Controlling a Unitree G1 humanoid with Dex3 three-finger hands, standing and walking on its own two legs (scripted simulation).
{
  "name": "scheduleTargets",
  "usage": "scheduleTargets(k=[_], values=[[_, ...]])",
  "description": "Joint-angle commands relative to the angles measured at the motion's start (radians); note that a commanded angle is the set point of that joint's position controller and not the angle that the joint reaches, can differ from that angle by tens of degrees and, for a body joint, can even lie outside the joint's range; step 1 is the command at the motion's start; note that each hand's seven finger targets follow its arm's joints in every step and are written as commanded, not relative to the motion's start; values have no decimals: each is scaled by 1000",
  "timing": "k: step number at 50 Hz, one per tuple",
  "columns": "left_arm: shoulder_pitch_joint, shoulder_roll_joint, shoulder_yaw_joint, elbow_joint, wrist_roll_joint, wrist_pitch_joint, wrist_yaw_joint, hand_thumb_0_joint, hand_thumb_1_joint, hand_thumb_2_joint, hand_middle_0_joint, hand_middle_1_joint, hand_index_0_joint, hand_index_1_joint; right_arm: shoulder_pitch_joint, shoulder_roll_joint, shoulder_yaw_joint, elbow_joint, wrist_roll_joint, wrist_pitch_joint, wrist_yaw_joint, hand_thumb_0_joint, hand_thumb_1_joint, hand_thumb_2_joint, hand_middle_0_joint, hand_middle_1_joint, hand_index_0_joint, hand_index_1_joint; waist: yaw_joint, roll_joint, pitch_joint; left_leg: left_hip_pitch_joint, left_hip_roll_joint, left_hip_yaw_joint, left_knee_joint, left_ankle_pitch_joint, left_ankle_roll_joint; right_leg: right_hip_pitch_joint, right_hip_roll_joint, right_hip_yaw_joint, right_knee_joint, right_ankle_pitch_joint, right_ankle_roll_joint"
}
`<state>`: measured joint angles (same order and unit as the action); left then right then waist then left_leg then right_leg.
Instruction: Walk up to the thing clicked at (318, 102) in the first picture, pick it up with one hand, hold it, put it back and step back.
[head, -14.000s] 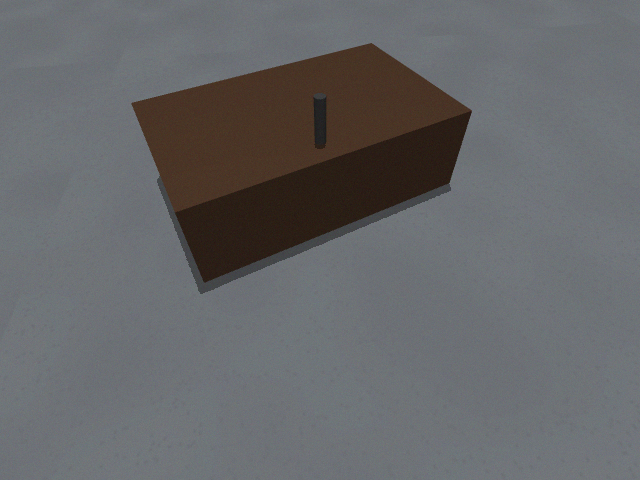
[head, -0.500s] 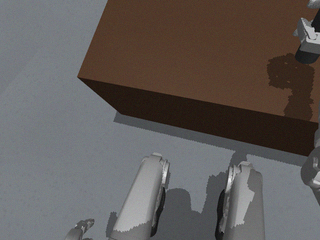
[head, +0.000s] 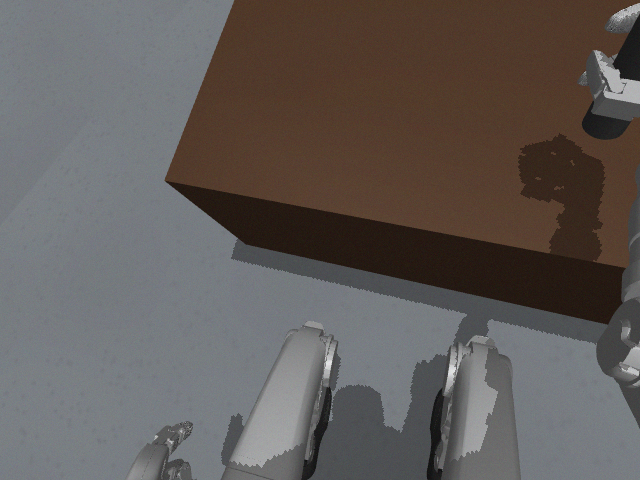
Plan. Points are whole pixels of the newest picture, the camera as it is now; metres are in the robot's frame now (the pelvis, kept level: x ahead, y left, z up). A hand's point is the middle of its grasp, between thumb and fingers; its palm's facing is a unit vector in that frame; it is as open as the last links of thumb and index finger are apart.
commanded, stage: settle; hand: right
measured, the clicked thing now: out of the picture +0.55 -0.24 +0.06
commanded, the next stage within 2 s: lift in 0.10 s
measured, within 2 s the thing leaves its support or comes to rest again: neither
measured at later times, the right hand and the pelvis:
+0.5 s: hand out of the picture +0.53 -0.23 +0.06, palm faces +0.13 +0.99 -0.02, open 6.1 cm; pelvis +0.01 -0.01 +0.03, yaw -1 degrees
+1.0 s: hand out of the picture +0.44 -0.23 +0.16, palm faces +0.14 +0.99 -0.01, open 6.1 cm; pelvis +0.02 -0.01 +0.12, yaw -4 degrees
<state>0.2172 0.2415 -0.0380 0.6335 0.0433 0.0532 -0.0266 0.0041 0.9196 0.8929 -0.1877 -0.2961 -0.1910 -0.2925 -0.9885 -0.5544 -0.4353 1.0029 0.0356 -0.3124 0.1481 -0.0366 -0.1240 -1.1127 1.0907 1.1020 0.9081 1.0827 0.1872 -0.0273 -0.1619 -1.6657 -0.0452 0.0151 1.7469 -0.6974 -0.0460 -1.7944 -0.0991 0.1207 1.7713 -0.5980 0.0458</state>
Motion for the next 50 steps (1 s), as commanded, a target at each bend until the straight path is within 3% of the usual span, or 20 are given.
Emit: scheduleTargets(k=[1, 7, 8, 10, 13, 14, 15, 20, 23, 27, 29, 34, 37, 40, 43, 47, 48, 49, 50], values=[[192, 202, 77, -31, -6, -14, 13, 0, 927, 888, -186, -296, -189, -292, -430, -223, -10, -211, 28, -76, 9, 0, -630, -1375, 1437, 1494, 1451, 1494, 16, -196, -652, 253, -13, 49, -250, 349, 71, 600, 22, -48, -176, 268, -77], [195, 215, 86, -30, -4, -15, 10, 0, 917, 888, -186, -294, -187, -293, -405, -226, -13, -185, 28, -82, 20, 0, -650, -1409, 1438, 1517, 1452, 1517, 10, -212, -619, 231, -11, 55, -261, 311, 76, 626, 23, -38, -210, 244, -76], [189, 203, 75, -52, -7, -16, 9, 0, 925, 885, -186, -296, -189, -292, -447, -229, -20, -246, 38, -93, 19, 0, -647, -1420, 1426, 1520, 1441, 1521, 10, -202, -655, 239, -10, 56, -257, 336, 74, 647, 22, -32, -206, 270, -76], [184, 199, 73, -56, -7, -16, 9, 0, 919, 888, -185, -295, -186, -293, -428, -243, -32, -241, 38, -94, 16, 0, -654, -1420, 1428, 1521, 1443, 1521, 2, -200, -669, 259, -11, 56, -259, 344, 73, 651, 24, -37, -202, 280, -77], [195, 199, 76, -51, -5, -14, 8, 0, 921, 891, -191, -299, -198, -290, -431, -226, -19, -262, 38, -100, 20, 0, -594, -1345, 1422, 1460, 1427, 1460, 7, -215, -696, 272, -11, 60, -263, 370, 74, 695, 24, -34, -212, 324, -74], [198, 200, 76, -54, -5, -14, 7, 0, 927, 892, -189, -299, -197, -289, -421, -240, -29, -279, 36, -101, 18, 0, -594, -1326, 1411, 1442, 1415, 1442, -10, -230, -703, 274, -10, 59, -262, 374, 76, 710, 23, -35, -221, 338, -71], [197, 202, 80, -56, -3, -12, 8, 0, 920, 892, -190, -298, -197, -290, -428, -229, -13, -297, 31, -102, 21, 0, -586, -1320, 1401, 1433, 1404, 1433, -6, -245, -721, 281, -10, 60, -269, 362, 77, 732, 24, -34, -232, 329, -69], [190, 223, 100, -47, -9, -13, 14, 0, 925, 891, -188, -299, -196, -290, -355, -206, -14, -300, 40, -91, 15, 0, -587, -1344, 1409, 1454, 1415, 1454, -17, -249, -697, 307, -9, 60, -310, 329, 77, 762, 26, -32, -276, 287, -66], [184, 198, 86, -63, -16, -17, 13, 0, 923, 892, -187, -297, -195, -289, -359, -201, -12, -385, 51, -89, 10, 0, -583, -1344, 1413, 1458, 1420, 1458, -35, -257, -727, 345, -6, 56, -333, 356, 79, 823, 25, -36, -304, 325, -63], [180, 197, 101, -56, -23, -23, 19, 0, 922, 891, -188, -297, -195, -289, -281, -149, 4, -381, 63, -81, 3, 0, -566, -1338, 1406, 1453, 1415, 1453, -24, -194, -656, 408, -8, 55, -387, 361, 74, 789, 29, -45, -340, 294, -68], [165, 191, 96, -68, -27, -27, 22, 0, 922, 892, -187, -295, -193, -288, -241, -146, 3, -393, 67, -81, 2, 0, -609, -1351, 1430, 1468, 1436, 1468, -37, -188, -637, 432, -7, 54, -409, 346, 76, 802, 33, -47, -373, 273, -66], [166, 197, 115, -67, -31, -38, 30, 0, 915, 893, -186, -294, -191, -288, -112, -71, 39, -421, 86, -76, 8, 0, -571, -1329, 1404, 1445, 1412, 1445, -42, -153, -599, 513, -7, 50, -475, 392, 71, 859, 35, -57, -423, 312, -69], [153, 179, 110, -74, -39, -43, 31, 0, 908, 898, -188, -292, -191, -289, -60, -56, 30, -469, 102, -77, 8, 0, -556, -1304, 1388, 1422, 1394, 1422, -56, -134, -576, 558, -4, 50, -505, 416, 72, 901, 35, -54, -465, 343, -68], [144, 179, 116, -81, -41, -51, 38, 0, 903, 902, -185, -289, -184, -288, -11, -29, 54, -533, 109, -76, 3, 0, -571, -1315, 1390, 1429, 1398, 1428, -64, -120, -556, 628, -3, 41, -556, 435, 67, 930, 39, -68, -503, 344, -70], [114, 176, 118, -92, -49, -60, 40, 0, 904, 902, -187, -291, -187, -290, 64, 37, 104, -583, 117, -70, -4, 0, -574, -1307, 1372, 1414, 1380, 1413, -78, -126, -502, 654, 0, 42, -605, 377, 72, 977, 43, -68, -581, 285, -60], [100, 166, 116, -84, -53, -70, 51, 0, 896, 905, -188, -289, -185, -291, 129, 56, 113, -624, 126, -72, -18, 0, -590, -1310, 1365, 1409, 1373, 1409, -87, -116, -442, 701, 4, 39, -652, 375, 72, 1026, 42, -66, -642, 278, -53], [93, 167, 117, -84, -53, -75, 53, 0, 895, 908, -188, -288, -184, -292, 150, 79, 140, -637, 129, -70, -16, 0, -575, -1310, 1357, 1407, 1368, 1407, -86, -115, -427, 717, 5, 37, -670, 383, 70, 1037, 43, -71, -652, 286, -54], [108, 166, 120, -79, -53, -78, 57, 0, 893, 907, -186, -288, -182, -291, 145, 78, 129, -641, 131, -70, -19, 0, -581, -1311, 1361, 1409, 1371, 1408, -75, -85, -440, 744, 3, 35, -683, 411, 66, 1052, 45, -72, -653, 307, -59], [99, 161, 116, -78, -53, -80, 57, 0, 894, 910, -187, -287, -181, -292, 189, 83, 127, -631, 134, -70, -17, 0, -596, -1315, 1366, 1411, 1375, 1411, -85, -89, -404, 749, 5, 38, -686, 404, 70, 1050, 45, -72, -674, 307, -55]])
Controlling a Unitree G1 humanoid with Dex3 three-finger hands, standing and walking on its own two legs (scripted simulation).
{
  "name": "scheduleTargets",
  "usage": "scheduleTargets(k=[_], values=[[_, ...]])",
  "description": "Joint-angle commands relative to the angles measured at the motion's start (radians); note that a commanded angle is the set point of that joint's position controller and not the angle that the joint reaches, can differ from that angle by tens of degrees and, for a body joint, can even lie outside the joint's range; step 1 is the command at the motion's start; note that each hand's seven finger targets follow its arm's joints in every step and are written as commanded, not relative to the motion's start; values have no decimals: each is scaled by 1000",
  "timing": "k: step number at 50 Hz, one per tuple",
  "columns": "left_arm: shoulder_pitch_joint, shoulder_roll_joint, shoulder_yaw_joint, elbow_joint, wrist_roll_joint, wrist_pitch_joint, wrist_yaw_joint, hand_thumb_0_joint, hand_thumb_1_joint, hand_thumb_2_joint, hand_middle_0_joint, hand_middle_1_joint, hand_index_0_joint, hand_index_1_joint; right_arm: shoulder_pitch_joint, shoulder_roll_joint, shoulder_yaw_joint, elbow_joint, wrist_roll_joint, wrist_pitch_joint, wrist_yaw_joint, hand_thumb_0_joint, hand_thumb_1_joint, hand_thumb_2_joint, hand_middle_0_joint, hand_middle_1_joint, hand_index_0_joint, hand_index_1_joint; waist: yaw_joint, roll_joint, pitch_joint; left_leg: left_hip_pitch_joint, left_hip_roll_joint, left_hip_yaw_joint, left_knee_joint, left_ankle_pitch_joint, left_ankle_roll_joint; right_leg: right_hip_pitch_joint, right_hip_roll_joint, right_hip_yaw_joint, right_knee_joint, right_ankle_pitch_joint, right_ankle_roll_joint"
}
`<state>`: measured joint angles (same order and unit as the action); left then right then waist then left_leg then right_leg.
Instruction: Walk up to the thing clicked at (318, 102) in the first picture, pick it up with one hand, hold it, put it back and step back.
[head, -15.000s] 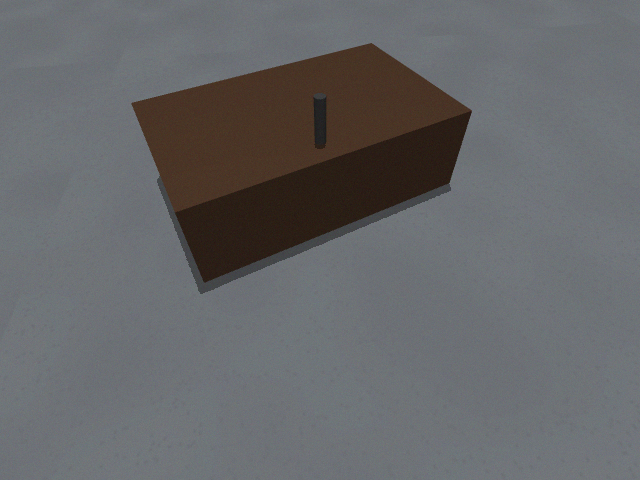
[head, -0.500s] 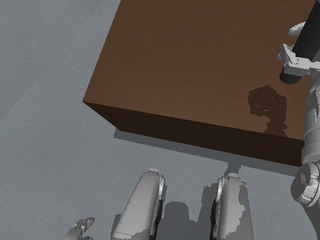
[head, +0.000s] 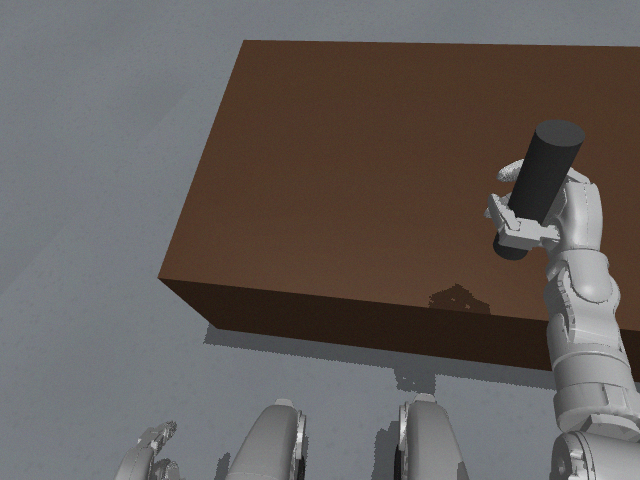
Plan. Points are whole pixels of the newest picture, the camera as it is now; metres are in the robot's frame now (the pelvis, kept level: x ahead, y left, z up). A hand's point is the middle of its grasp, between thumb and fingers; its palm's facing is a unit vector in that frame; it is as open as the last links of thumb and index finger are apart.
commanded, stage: lift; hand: right
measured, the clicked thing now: (531, 199) +0.43 -0.20 +0.06
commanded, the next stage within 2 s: hold in 0.90 s
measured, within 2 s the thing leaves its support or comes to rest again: neither
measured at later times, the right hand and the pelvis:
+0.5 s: hand (528, 226) +0.37 -0.17 +0.10, palm faces +0.05 +1.00 +0.00, open 6.1 cm; pelvis +0.01 +0.01 +0.05, yaw -1 degrees
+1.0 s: hand (541, 227) +0.36 -0.17 +0.13, palm faces +0.05 +1.00 +0.01, open 6.1 cm; pelvis +0.02 +0.00 +0.07, yaw -1 degrees
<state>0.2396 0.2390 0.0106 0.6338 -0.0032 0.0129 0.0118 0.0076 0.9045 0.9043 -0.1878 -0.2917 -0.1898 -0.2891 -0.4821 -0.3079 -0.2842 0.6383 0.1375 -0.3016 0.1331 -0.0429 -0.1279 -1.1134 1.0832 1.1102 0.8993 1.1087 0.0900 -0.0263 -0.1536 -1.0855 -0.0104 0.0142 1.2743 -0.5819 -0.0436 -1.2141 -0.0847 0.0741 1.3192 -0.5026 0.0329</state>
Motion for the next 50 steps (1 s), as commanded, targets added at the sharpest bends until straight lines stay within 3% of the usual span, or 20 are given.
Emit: scheduleTargets(k=[1, 4, 7, 8, 9, 10, 13, 14, 16, 19, 22, 24, 28, 30, 31, 33, 36, 40, 41, 50], values=[[69, 164, 68, -75, -6, -43, 19, 0, 893, 910, -187, -288, -181, -293, -293, -148, -7, -281, 34, -82, 1, 0, -616, -1311, 1374, 1411, 1381, 1411, 0, -102, -404, 181, -28, 37, -222, 291, 68, 490, 32, -28, -238, 217, -40], [56, 156, 63, -83, -7, -49, 20, 0, 895, 907, -187, -288, -182, -293, -263, -109, 23, -291, 40, -89, 10, 0, -619, -1307, 1369, 1404, 1375, 1404, 9, -85, -377, 208, -26, 41, -245, 305, 67, 528, 33, -24, -272, 236, -38], [54, 162, 68, -82, -7, -57, 24, 0, 888, 906, -186, -288, -181, -292, -234, -134, 0, -291, 44, -91, 13, 0, -621, -1313, 1380, 1415, 1386, 1414, -5, -63, -361, 251, -24, 32, -282, 318, 62, 544, 38, -38, -289, 240, -41], [47, 160, 69, -81, -6, -61, 23, 0, 894, 907, -185, -288, -180, -292, -201, -88, 33, -297, 51, -92, 20, 0, -645, -1318, 1383, 1416, 1388, 1416, 2, -55, -348, 265, -24, 34, -297, 311, 61, 543, 39, -38, -303, 231, -42], [39, 155, 64, -83, -7, -62, 22, 0, 898, 899, -187, -291, -185, -292, -204, -112, 7, -324, 57, -96, 18, 0, -667, -1329, 1393, 1425, 1398, 1425, -12, -58, -333, 278, -22, 32, -307, 295, 62, 541, 41, -41, -317, 213, -41], [31, 154, 63, -87, -8, -65, 24, 0, 890, 901, -187, -289, -183, -292, -175, -101, 24, -322, 57, -95, 18, 0, -649, -1323, 1386, 1420, 1391, 1420, -22, -54, -329, 291, -20, 31, -315, 298, 61, 551, 43, -44, -326, 216, -40], [21, 145, 61, -92, -10, -70, 26, 0, 898, 897, -186, -291, -185, -292, -175, -110, 13, -372, 63, -106, 18, 0, -653, -1309, 1372, 1403, 1376, 1403, -21, -39, -332, 330, -16, 21, -346, 301, 56, 563, 47, -52, -339, 211, -44], [12, 140, 55, -97, -10, -72, 26, 0, 896, 895, -185, -291, -184, -291, -148, -77, 38, -359, 65, -105, 19, 0, -658, -1308, 1373, 1403, 1377, 1403, -20, -35, -313, 330, -16, 20, -353, 291, 57, 574, 48, -55, -351, 200, -42], [3, 142, 53, -100, -13, -75, 29, 0, 904, 892, -184, -291, -185, -290, -135, -100, 17, -381, 68, -110, 17, 0, -677, -1311, 1383, 1408, 1385, 1408, -30, -39, -310, 333, -17, 21, -363, 288, 58, 604, 46, -54, -369, 202, -40], [4, 140, 53, -98, -13, -76, 34, 0, 904, 891, -184, -292, -185, -290, -103, -75, 44, -408, 68, -112, 15, 0, -682, -1308, 1378, 1403, 1380, 1403, -27, -28, -313, 363, -17, 21, -381, 314, 55, 633, 47, -58, -383, 224, -41], [8, 139, 56, -91, -13, -78, 37, 0, 896, 889, -184, -292, -185, -290, -44, -67, 38, -390, 72, -108, 12, 0, -663, -1323, 1393, 1424, 1397, 1423, -36, -7, -296, 391, -16, 21, -395, 341, 52, 639, 50, -60, -398, 249, -42], [0, 131, 50, -101, -14, -80, 41, 0, 901, 887, -183, -292, -185, -289, -75, -71, 42, -447, 75, -115, 11, 0, -683, -1335, 1399, 1432, 1403, 1432, -28, -2, -312, 419, -13, 14, -407, 374, 48, 658, 51, -66, -397, 273, -46], [-5, 134, 52, -88, -15, -82, 43, 0, 894, 887, -185, -292, -186, -291, 0, -61, 51, -405, 73, -107, 13, 0, -681, -1330, 1401, 1429, 1403, 1429, -48, -10, -255, 439, -10, 11, -428, 382, 47, 667, 53, -75, -419, 280, -44], [-7, 123, 45, -99, -16, -84, 44, 0, 901, 885, -184, -292, -186, -289, -30, -55, 54, -446, 78, -113, 14, 0, -685, -1344, 1414, 1445, 1418, 1445, -41, 15, -288, 462, -8, 10, -433, 411, 45, 690, 52, -75, -418, 306, -47], [-10, 122, 45, -94, -15, -83, 45, 0, 893, 885, -186, -292, -187, -290, 0, -65, 49, -438, 73, -109, 10, 0, -688, -1344, 1411, 1442, 1414, 1442, -55, -16, -263, 466, -5, 4, -438, 420, 45, 686, 54, -81, -425, 314, -45], [-21, 124, 45, -100, -16, -82, 45, 0, 904, 881, -185, -292, -188, -288, -9, -53, 57, -444, 77, -110, 10, 0, -678, -1340, 1398, 1435, 1404, 1435, -45, 1, -237, 467, -6, 5, -454, 383, 45, 681, 54, -80, -439, 275, -45], [-23, 118, 43, -92, -14, -81, 47, 0, 892, 885, -186, -291, -187, -290, 24, -63, 53, -451, 72, -113, 7, 0, -697, -1353, 1417, 1450, 1421, 1450, -64, -16, -241, 488, -3, 3, -459, 406, 44, 703, 55, -84, -449, 303, -42], [-21, 122, 46, -98, -15, -81, 49, 0, 900, 887, -187, -295, -189, -292, 11, -48, 65, -483, 77, -114, 10, 0, -682, -1347, 1404, 1441, 1409, 1441, -49, -6, -255, 501, -3, 7, -467, 423, 44, 734, 54, -82, -462, 321, -43], [-27, 117, 43, -94, -16, -81, 48, 0, 895, 889, -186, -292, -187, -291, 52, -41, 68, -461, 77, -111, 10, 0, -681, -1355, 1407, 1448, 1414, 1448, -64, -11, -237, 505, -3, 10, -467, 427, 45, 739, 54, -82, -466, 334, -40], [-32, 126, 50, -97, -18, -79, 52, 0, 900, 891, -189, -300, -193, -296, 56, -27, 85, -463, 77, -104, 13, 0, -708, -1351, 1402, 1438, 1406, 1437, -54, 12, -211, 501, -4, 17, -494, 390, 46, 770, 50, -79, -503, 309, -38]])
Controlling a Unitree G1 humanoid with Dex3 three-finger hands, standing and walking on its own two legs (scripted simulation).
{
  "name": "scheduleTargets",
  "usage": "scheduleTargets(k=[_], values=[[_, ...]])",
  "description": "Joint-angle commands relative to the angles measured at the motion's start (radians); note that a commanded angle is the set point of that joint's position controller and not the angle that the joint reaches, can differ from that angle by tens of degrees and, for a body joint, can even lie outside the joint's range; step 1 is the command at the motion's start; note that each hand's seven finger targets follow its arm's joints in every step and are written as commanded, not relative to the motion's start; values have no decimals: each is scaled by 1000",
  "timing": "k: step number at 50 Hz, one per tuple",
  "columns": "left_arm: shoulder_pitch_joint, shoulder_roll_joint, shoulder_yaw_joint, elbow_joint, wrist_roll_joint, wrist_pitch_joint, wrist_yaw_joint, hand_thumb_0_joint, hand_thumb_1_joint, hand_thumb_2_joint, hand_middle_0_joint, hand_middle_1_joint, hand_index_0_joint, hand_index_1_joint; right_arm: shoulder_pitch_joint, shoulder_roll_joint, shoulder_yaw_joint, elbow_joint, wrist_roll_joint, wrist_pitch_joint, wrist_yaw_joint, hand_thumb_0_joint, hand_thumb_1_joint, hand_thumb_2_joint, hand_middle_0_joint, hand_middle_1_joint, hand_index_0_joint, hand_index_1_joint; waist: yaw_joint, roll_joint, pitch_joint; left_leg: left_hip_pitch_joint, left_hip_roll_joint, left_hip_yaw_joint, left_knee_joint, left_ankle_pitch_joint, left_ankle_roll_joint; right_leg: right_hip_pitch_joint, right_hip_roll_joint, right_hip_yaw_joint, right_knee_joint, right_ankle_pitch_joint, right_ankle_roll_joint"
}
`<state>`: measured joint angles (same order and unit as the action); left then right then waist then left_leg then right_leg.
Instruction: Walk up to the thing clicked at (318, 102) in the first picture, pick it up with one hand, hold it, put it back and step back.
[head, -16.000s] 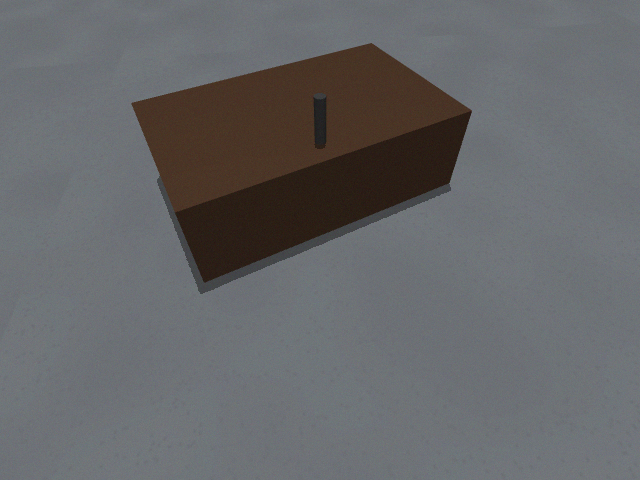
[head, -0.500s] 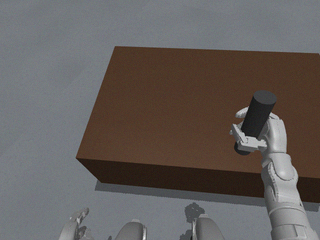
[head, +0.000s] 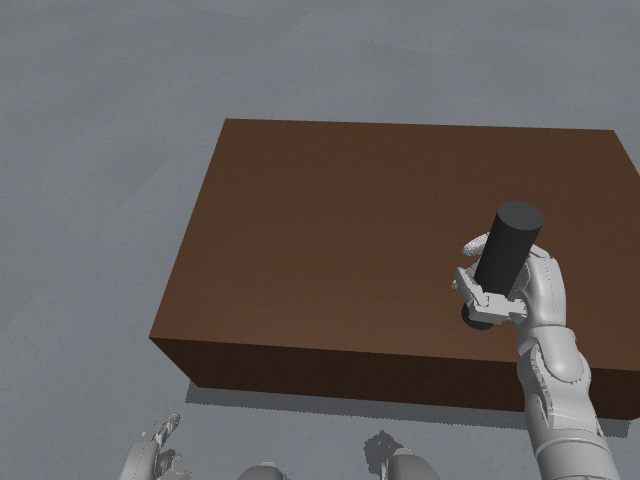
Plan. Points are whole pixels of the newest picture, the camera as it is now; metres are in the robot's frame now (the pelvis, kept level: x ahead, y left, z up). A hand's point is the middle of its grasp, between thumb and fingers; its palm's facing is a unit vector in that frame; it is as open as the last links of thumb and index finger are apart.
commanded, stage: hold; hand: right
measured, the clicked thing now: (496, 272) +0.34 -0.18 +0.07
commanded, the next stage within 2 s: none
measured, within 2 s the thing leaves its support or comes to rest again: neither
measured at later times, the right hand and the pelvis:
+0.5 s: hand (482, 287) +0.33 -0.16 +0.06, palm faces +0.04 +1.00 +0.01, open 6.1 cm; pelvis +0.00 +0.00 +0.01, yaw +0 degrees
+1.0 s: hand (479, 284) +0.33 -0.16 +0.07, palm faces +0.03 +1.00 +0.01, open 6.1 cm; pelvis +0.00 +0.00 +0.01, yaw +0 degrees
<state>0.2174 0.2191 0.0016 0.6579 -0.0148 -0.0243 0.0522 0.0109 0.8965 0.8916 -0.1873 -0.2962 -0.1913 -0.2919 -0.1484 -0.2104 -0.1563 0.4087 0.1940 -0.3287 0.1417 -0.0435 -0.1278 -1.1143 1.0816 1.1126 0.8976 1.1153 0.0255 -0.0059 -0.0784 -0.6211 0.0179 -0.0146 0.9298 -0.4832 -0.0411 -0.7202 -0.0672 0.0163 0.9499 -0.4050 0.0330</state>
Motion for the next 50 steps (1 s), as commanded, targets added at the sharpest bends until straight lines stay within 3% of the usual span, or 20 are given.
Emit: scheduleTargets(k=[1, 5, 6, 11, 14, 15, 19, 21, 22, 26, 28, 33, 35, 36, 38, 39, 41, 43, 45, 50], values=[[-29, 136, 50, -128, -6, -42, 9, 0, 889, 898, -193, -298, -191, -300, -259, -107, -26, -240, 25, -75, 7, 0, -682, -1308, 1389, 1404, 1386, 1404, 2, -25, -258, 40, -33, 47, -153, 281, 45, 269, 33, -22, -142, 202, -36], [-27, 146, 59, -130, -5, -45, 8, 0, 888, 899, -194, -299, -193, -301, -259, -126, -46, -259, 21, -75, -2, 0, -680, -1284, 1373, 1380, 1369, 1380, -13, -24, -279, 52, -32, 45, -163, 260, 45, 284, 34, -24, -152, 185, -35], [-23, 141, 56, -130, -6, -45, 7, 0, 893, 899, -193, -300, -192, -300, -255, -112, -32, -261, 24, -75, 0, 0, -694, -1287, 1378, 1382, 1373, 1382, 1, -14, -291, 54, -33, 49, -159, 282, 44, 291, 33, -21, -150, 205, -36], [-28, 140, 57, -124, -3, -47, 9, 0, 889, 903, -194, -302, -193, -303, -244, -116, -41, -277, 22, -82, -10, 0, -664, -1287, 1367, 1381, 1364, 1380, -8, -12, -283, 65, -32, 48, -163, 282, 43, 291, 33, -21, -154, 206, -37], [-31, 136, 53, -127, -3, -48, 9, 0, 884, 905, -194, -301, -192, -303, -216, -90, -18, -270, 18, -78, -16, 0, -665, -1307, 1381, 1401, 1379, 1400, -9, -27, -291, 75, -32, 48, -163, 304, 43, 313, 34, -22, -155, 234, -34], [-21, 139, 55, -124, -4, -48, 11, 0, 888, 906, -195, -302, -193, -304, -239, -117, -40, -308, 21, -81, -20, 0, -670, -1303, 1383, 1399, 1381, 1398, -6, -3, -303, 84, -31, 46, -164, 333, 40, 325, 33, -24, -149, 261, -36], [-39, 122, 44, -132, -3, -48, 8, 0, 887, 905, -196, -303, -194, -305, -215, -82, -4, -292, 16, -75, -21, 0, -675, -1308, 1379, 1398, 1378, 1398, -4, -19, -257, 80, -30, 49, -171, 322, 41, 306, 35, -25, -158, 249, -35], [-37, 136, 57, -119, -1, -50, 13, 0, 883, 905, -197, -302, -194, -305, -214, -109, -30, -287, 10, -71, -25, 0, -659, -1313, 1378, 1403, 1378, 1403, -13, -19, -256, 88, -28, 44, -183, 310, 37, 298, 38, -28, -159, 231, -38], [-34, 133, 55, -123, -3, -51, 12, 0, 889, 905, -195, -303, -193, -305, -213, -98, -23, -290, 16, -70, -23, 0, -673, -1311, 1381, 1402, 1379, 1401, -2, 3, -253, 97, -27, 45, -190, 311, 35, 295, 39, -30, -160, 224, -41], [-51, 129, 49, -129, -5, -53, 7, 0, 893, 902, -195, -304, -196, -304, -198, -85, -11, -308, 21, -70, -22, 0, -673, -1298, 1380, 1393, 1377, 1393, -6, -3, -238, 90, -29, 45, -192, 277, 39, 297, 37, -28, -176, 193, -38], [-62, 122, 45, -129, -5, -53, 12, 0, 887, 905, -196, -302, -194, -303, -215, -105, -26, -313, 14, -71, -27, 0, -673, -1303, 1384, 1398, 1382, 1398, -8, -17, -217, 86, -27, 39, -202, 270, 36, 290, 40, -33, -175, 184, -38], [-51, 129, 49, -129, -4, -54, 13, 0, 892, 905, -195, -304, -196, -304, -220, -118, -42, -347, 20, -77, -35, 0, -659, -1304, 1381, 1400, 1380, 1399, -9, -25, -274, 114, -28, 41, -195, 308, 38, 322, 39, -28, -175, 224, -36], [-54, 129, 50, -120, -3, -57, 12, 0, 891, 907, -195, -304, -195, -304, -193, -85, -16, -306, 21, -74, -28, 0, -675, -1313, 1393, 1409, 1391, 1409, -3, -6, -247, 105, -31, 45, -196, 287, 37, 313, 37, -26, -183, 202, -36], [-44, 131, 50, -124, -3, -55, 12, 0, 894, 905, -195, -305, -196, -304, -236, -120, -36, -352, 19, -80, -31, 0, -667, -1318, 1394, 1414, 1393, 1414, -8, -32, -291, 112, -30, 43, -190, 313, 40, 340, 35, -26, -181, 235, -34], [-50, 123, 42, -128, -4, -52, 16, 0, 887, 905, -197, -305, -197, -305, -226, -101, -16, -342, 16, -74, -27, 0, -660, -1326, 1400, 1423, 1400, 1423, -1, -26, -277, 110, -29, 42, -196, 338, 38, 352, 35, -27, -174, 261, -36], [-47, 122, 42, -131, -5, -54, 15, 0, 885, 907, -197, -306, -197, -306, -217, -70, 16, -322, 18, -69, -24, 0, -663, -1335, 1399, 1428, 1401, 1428, 7, -8, -262, 109, -31, 47, -191, 337, 38, 345, 34, -26, -181, 260, -35], [-52, 122, 43, -124, -5, -56, 16, 0, 885, 907, -197, -305, -196, -306, -221, -70, 1, -279, 22, -62, -22, 0, -648, -1333, 1395, 1427, 1397, 1426, 9, 5, -219, 92, -29, 45, -201, 322, 35, 316, 35, -28, -180, 239, -39], [-37, 140, 59, -107, -2, -56, 14, 0, 882, 905, -200, -306, -199, -307, -206, -96, -24, -245, 14, -59, -20, 0, -624, -1334, 1396, 1431, 1400, 1431, 0, 0, -247, 94, -28, 44, -195, 328, 36, 326, 34, -26, -177, 247, -39], [-35, 127, 50, -118, -3, -54, 11, 0, 888, 902, -197, -306, -198, -304, -253, -101, -21, -307, 17, -66, -18, 0, -630, -1328, 1393, 1426, 1396, 1425, -3, 0, -276, 112, -27, 43, -196, 348, 35, 336, 36, -29, -172, 269, -40], [-43, 124, 50, -121, -1, -51, 5, 0, 888, 906, -198, -305, -198, -305, -222, -106, -28, -303, 14, -76, -25, 0, -639, -1316, 1383, 1410, 1384, 1410, -20, -28, -273, 136, -27, 45, -191, 351, 39, 330, 38, -29, -178, 277, -34]])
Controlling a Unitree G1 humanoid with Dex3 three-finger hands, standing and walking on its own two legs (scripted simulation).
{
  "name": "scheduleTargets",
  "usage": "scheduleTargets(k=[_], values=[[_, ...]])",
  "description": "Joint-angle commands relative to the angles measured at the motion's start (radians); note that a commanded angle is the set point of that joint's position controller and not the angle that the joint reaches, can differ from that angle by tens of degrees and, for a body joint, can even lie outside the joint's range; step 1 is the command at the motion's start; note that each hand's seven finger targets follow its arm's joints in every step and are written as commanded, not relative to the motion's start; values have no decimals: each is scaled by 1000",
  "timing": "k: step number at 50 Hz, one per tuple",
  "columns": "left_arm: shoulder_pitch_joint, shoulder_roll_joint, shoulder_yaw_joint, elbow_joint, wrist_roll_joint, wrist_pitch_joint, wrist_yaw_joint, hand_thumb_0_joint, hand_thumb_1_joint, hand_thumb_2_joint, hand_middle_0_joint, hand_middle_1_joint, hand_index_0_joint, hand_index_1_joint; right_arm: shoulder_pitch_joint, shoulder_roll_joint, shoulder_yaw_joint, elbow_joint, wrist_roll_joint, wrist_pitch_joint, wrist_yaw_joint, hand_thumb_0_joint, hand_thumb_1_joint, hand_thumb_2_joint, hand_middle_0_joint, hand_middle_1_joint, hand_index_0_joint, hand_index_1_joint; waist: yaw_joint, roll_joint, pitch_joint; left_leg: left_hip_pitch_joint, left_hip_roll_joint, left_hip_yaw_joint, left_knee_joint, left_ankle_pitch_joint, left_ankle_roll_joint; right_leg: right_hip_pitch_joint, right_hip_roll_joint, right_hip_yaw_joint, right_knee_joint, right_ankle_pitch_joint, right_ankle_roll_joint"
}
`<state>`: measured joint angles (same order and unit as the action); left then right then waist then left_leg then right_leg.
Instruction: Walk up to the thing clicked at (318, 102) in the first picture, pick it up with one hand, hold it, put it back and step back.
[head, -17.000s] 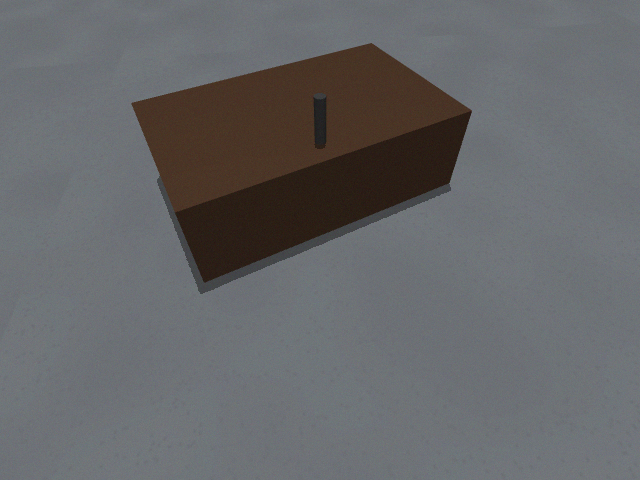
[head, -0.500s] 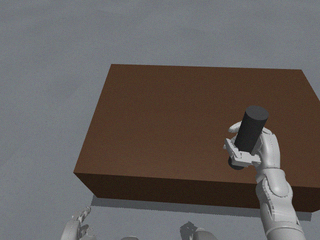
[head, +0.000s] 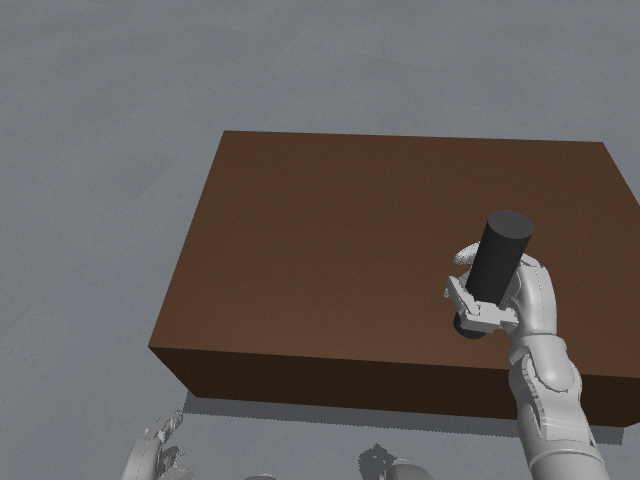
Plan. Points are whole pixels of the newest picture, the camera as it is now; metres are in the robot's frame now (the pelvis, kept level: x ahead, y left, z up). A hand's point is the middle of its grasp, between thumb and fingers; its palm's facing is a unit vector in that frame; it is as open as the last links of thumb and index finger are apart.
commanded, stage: hold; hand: right
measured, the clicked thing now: (487, 281) +0.33 -0.17 +0.07
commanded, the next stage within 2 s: crouch in 1.60 s
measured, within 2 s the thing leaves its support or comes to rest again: neither
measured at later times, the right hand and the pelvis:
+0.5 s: hand (474, 293) +0.32 -0.16 +0.06, palm faces +0.04 +1.00 +0.01, open 6.1 cm; pelvis -0.01 +0.00 +0.00, yaw +0 degrees
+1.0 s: hand (470, 293) +0.32 -0.16 +0.06, palm faces +0.04 +1.00 +0.01, open 6.1 cm; pelvis -0.01 +0.00 +0.00, yaw +0 degrees
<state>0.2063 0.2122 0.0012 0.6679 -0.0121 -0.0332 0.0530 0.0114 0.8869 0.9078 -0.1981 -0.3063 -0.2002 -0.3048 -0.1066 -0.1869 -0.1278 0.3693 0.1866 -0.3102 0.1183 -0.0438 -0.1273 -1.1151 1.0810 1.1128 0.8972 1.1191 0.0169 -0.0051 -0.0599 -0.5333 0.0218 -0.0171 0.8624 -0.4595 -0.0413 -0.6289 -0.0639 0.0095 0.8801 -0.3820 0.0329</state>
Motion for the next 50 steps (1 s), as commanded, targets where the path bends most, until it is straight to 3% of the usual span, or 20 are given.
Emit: scheduleTargets(k=[1, 6, 11, 12, 18, 19, 20, 21, 22, 24, 25, 27, 28, 31, 34, 35, 41, 44, 49, 50], values=[[-36, 130, 47, -134, -5, -42, 5, 0, 890, 904, -199, -308, -200, -306, -274, -131, -62, -262, 21, -95, -5, 0, -653, -1318, 1386, 1411, 1387, 1411, -6, -17, -278, 37, -33, 45, -126, 323, 38, 234, 34, -23, -108, 247, -35], [-46, 122, 41, -137, -4, -44, 7, 0, 890, 906, -198, -306, -198, -305, -283, -107, -35, -247, 19, -94, -11, 0, -646, -1332, 1392, 1425, 1396, 1424, 12, -4, -252, 18, -28, 36, -139, 293, 34, 214, 37, -30, -103, 199, -42], [-42, 130, 45, -134, -4, -40, 6, 0, 895, 904, -197, -305, -199, -303, -296, -146, -67, -293, 16, -106, -14, 0, -641, -1341, 1404, 1438, 1408, 1438, -11, -47, -295, 31, -33, 41, -138, 266, 41, 249, 34, -22, -119, 188, -33], [-33, 135, 51, -135, -4, -40, 9, 0, 899, 904, -196, -306, -198, -303, -293, -126, -53, -271, 16, -102, -15, 0, -651, -1339, 1406, 1437, 1409, 1436, 7, -20, -306, 24, -37, 47, -138, 265, 40, 262, 31, -17, -124, 188, -35], [-35, 125, 42, -130, -7, -46, 13, 0, 892, 905, -197, -305, -198, -304, -290, -98, -26, -236, 23, -86, -12, 0, -645, -1361, 1413, 1455, 1419, 1455, 21, 15, -256, 15, -35, 48, -146, 281, 36, 236, 31, -21, -121, 197, -41], [-35, 133, 48, -120, -4, -46, 10, 0, 886, 904, -199, -305, -200, -305, -259, -103, -39, -208, 20, -82, -16, 0, -635, -1362, 1410, 1456, 1418, 1455, 5, -3, -221, 14, -35, 48, -146, 274, 37, 213, 33, -23, -125, 190, -38], [-33, 127, 47, -123, -4, -47, 10, 0, 890, 904, -198, -305, -199, -304, -299, -96, -33, -213, 21, -85, -14, 0, -639, -1352, 1405, 1446, 1412, 1446, 19, 27, -232, 4, -34, 48, -146, 265, 35, 208, 32, -22, -122, 180, -43], [-33, 136, 54, -120, -3, -47, 8, 0, 888, 902, -199, -304, -200, -304, -294, -119, -48, -212, 14, -87, -16, 0, -628, -1357, 1410, 1454, 1418, 1453, 2, -6, -234, -1, -36, 48, -143, 246, 39, 211, 31, -21, -129, 168, -38], [-44, 126, 44, -124, -4, -47, 6, 0, 895, 899, -198, -304, -200, -302, -310, -107, -32, -195, 16, -88, -11, 0, -645, -1346, 1410, 1444, 1414, 1444, 10, -4, -206, -14, -35, 46, -150, 212, 38, 195, 32, -22, -131, 133, -40], [-42, 128, 45, -129, -4, -48, 7, 0, 892, 901, -199, -303, -200, -301, -312, -105, -31, -213, 15, -98, -13, 0, -621, -1349, 1404, 1446, 1411, 1446, 6, -4, -244, 2, -33, 42, -147, 225, 40, 218, 32, -21, -128, 144, -38], [-36, 137, 54, -128, -2, -48, 9, 0, 888, 904, -200, -304, -201, -304, -356, -147, -63, -284, 11, -106, -17, 0, -610, -1341, 1397, 1438, 1404, 1438, -6, -45, -304, 24, -31, 38, -143, 262, 39, 254, 34, -23, -121, 179, -35], [-30, 134, 49, -134, -2, -50, 6, 0, 895, 903, -197, -305, -199, -303, -303, -117, -39, -271, 9, -101, -18, 0, -640, -1347, 1402, 1441, 1408, 1441, -6, -30, -317, 46, -33, 46, -135, 293, 39, 269, 34, -20, -123, 219, -33], [-33, 131, 47, -129, -1, -50, 5, 0, 892, 905, -197, -306, -199, -304, -264, -82, -18, -195, 7, -95, -19, 0, -645, -1348, 1401, 1440, 1407, 1439, 2, -13, -279, 25, -37, 49, -130, 287, 39, 247, 33, -19, -124, 214, -32], [-27, 134, 50, -121, -1, -49, 7, 0, 891, 906, -198, -304, -198, -303, -331, -128, -47, -253, 8, -106, -28, 0, -642, -1363, 1412, 1456, 1419, 1456, 0, -32, -301, 22, -37, 47, -134, 283, 41, 257, 29, -17, -123, 211, -33], [-40, 126, 41, -128, -3, -46, 6, 0, 890, 904, -197, -303, -198, -302, -312, -104, -36, -196, 9, -103, -35, 0, -636, -1372, 1426, 1471, 1434, 1470, 11, -5, -222, -2, -38, 45, -151, 220, 40, 215, 31, -19, -136, 140, -36], [-46, 124, 42, -124, -1, -46, 5, 0, 889, 907, -199, -303, -199, -303, -308, -122, -60, -189, 9, -106, -40, 0, -641, -1363, 1424, 1462, 1430, 1462, -2, -2, -211, 5, -37, 44, -151, 210, 40, 191, 32, -20, -136, 131, -37], [-21, 139, 56, -119, 0, -47, 8, 0, 895, 907, -196, -304, -197, -303, -312, -113, -34, -224, 6, -106, -23, 0, -632, -1354, 1402, 1447, 1410, 1447, 4, -14, -301, 31, -36, 46, -136, 286, 37, 251, 32, -20, -123, 205, -36], [-28, 130, 47, -120, -2, -45, 6, 0, 895, 903, -197, -304, -199, -302, -301, -91, -13, -189, 9, -101, -15, 0, -633, -1356, 1410, 1453, 1418, 1453, 11, -7, -255, 27, -35, 47, -141, 288, 36, 235, 34, -20, -123, 207, -36], [-37, 131, 45, -121, -4, -46, 5, 0, 894, 903, -197, -304, -199, -301, -321, -137, -72, -212, 16, -114, -21, 0, -622, -1361, 1418, 1461, 1425, 1461, 2, -1, -258, 9, -35, 41, -147, 241, 37, 225, 34, -20, -126, 160, -39], [-35, 132, 49, -116, -1, -46, 4, 0, 890, 905, -196, -302, -197, -301, -288, -120, -56, -203, 12, -116, -23, 0, -634, -1365, 1415, 1461, 1423, 1460, -4, -8, -261, 17, -34, 42, -138, 260, 37, 221, 35, -21, -122, 180, -37]])
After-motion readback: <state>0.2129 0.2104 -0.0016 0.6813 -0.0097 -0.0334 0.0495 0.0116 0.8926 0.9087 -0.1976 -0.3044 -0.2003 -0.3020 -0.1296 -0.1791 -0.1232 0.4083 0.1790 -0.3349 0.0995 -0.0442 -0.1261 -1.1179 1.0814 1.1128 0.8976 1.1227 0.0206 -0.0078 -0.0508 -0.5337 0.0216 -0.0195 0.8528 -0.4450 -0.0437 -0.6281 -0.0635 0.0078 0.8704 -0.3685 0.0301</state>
